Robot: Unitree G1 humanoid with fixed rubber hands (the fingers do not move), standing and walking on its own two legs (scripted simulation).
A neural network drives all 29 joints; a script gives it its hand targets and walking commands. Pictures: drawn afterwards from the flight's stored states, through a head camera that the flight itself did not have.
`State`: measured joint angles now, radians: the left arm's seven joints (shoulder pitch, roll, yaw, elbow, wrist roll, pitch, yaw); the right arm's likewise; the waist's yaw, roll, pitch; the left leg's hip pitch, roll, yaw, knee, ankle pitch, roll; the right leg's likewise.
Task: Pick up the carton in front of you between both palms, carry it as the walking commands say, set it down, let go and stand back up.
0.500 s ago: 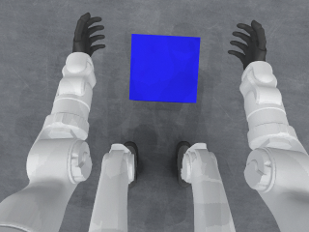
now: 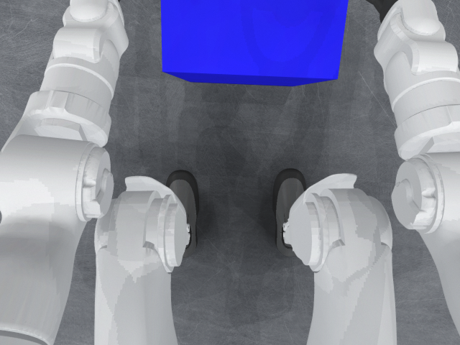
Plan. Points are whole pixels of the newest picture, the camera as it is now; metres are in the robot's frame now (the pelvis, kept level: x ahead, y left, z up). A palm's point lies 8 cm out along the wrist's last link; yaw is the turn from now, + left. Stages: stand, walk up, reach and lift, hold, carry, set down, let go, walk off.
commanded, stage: reach and lift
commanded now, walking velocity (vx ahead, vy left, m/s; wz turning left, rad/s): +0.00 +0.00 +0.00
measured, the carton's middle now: (248, 12) +0.55 -0.02 -0.26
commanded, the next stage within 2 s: none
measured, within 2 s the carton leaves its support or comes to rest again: leaves its support in 0.92 s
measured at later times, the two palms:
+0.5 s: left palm out of the picture +0.56 +0.15 -0.19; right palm out of the picture +0.54 -0.19 -0.19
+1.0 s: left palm out of the picture +0.56 +0.13 -0.16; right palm out of the picture +0.54 -0.17 -0.15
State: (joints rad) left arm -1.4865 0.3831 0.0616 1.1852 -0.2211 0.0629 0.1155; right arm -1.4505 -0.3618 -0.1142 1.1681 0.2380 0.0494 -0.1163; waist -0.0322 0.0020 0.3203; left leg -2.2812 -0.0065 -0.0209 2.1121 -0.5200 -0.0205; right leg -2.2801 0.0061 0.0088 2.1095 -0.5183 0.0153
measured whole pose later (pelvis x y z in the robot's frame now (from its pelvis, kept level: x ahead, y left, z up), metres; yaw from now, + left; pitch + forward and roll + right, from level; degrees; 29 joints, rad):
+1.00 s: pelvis +0.00 +0.00 -0.02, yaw +0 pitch +36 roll +0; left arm -1.40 0.26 0.11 0.98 -0.15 0.22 0.19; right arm -1.37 -0.26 -0.15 0.94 0.16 0.24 -0.18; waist -0.04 0.01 0.28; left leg -2.29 -0.03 -0.03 2.21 -0.55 -0.03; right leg -2.29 0.02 0.02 2.21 -0.55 0.03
